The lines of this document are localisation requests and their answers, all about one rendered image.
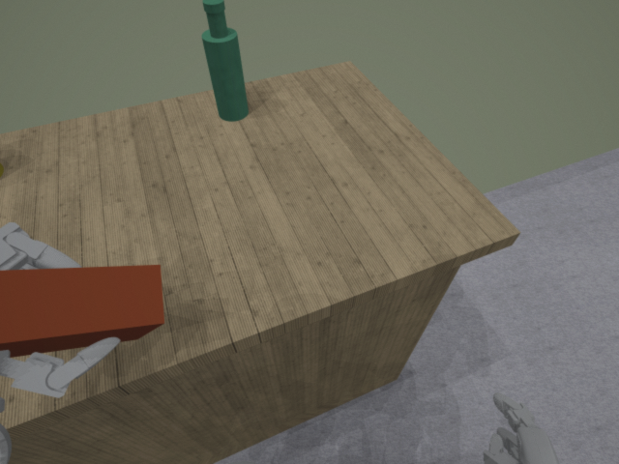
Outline robot left hand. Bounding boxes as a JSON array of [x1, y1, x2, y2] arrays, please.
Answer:
[[0, 222, 121, 398]]

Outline table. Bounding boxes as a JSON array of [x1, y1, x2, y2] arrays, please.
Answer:
[[0, 61, 520, 464]]

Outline robot right hand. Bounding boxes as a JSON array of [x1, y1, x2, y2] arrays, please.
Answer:
[[484, 392, 560, 464]]

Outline sponge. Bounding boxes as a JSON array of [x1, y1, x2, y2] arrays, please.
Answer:
[[0, 265, 164, 358]]

